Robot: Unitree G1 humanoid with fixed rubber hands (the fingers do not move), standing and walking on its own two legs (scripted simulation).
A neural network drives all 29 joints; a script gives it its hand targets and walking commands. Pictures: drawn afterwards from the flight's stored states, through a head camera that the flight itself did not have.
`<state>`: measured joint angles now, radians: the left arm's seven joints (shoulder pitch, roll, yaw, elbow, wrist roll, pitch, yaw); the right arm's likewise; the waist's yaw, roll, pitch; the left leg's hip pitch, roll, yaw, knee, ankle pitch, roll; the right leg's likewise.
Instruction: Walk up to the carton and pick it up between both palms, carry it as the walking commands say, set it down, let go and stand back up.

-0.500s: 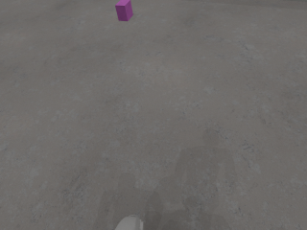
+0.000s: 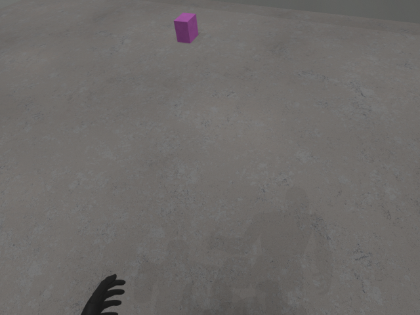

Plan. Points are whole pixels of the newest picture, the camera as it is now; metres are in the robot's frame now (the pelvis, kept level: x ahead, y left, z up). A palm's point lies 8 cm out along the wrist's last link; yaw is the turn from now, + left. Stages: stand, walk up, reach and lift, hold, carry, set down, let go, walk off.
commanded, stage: walk up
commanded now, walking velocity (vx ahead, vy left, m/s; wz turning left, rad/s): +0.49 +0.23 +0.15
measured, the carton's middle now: (186, 28) +2.78 +0.36 -0.65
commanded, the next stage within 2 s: none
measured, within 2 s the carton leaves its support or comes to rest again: neither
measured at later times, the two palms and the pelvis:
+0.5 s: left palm (90, 295) +0.20 +0.29 -0.13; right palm (290, 219) +0.38 -0.17 -0.14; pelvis +0.24 +0.04 -0.01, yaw +1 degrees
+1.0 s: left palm (102, 240) +0.31 +0.28 -0.09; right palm (282, 147) +0.60 -0.19 -0.12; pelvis +0.45 +0.05 +0.01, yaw +2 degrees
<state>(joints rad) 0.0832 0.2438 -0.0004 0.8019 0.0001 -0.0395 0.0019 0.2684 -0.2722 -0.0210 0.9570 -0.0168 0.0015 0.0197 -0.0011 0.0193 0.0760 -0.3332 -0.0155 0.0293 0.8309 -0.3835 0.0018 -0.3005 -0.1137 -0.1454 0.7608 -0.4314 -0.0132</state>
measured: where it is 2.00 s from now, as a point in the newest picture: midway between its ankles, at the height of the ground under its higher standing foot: (205, 197)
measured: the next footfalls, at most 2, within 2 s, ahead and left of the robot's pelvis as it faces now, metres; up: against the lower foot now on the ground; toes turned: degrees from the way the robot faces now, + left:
left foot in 0.36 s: +0.33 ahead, +0.15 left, +0.00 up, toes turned +2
right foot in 0.68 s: +0.37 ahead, -0.09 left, +0.00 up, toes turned -7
